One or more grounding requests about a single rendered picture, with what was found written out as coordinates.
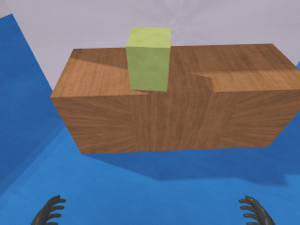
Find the carton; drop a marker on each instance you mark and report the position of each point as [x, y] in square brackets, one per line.
[148, 58]

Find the robot left hand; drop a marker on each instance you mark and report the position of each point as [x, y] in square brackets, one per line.
[44, 214]

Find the robot right hand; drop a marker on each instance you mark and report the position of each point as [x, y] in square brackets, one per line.
[260, 214]

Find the pedestal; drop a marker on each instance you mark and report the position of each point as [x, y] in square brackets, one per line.
[218, 97]

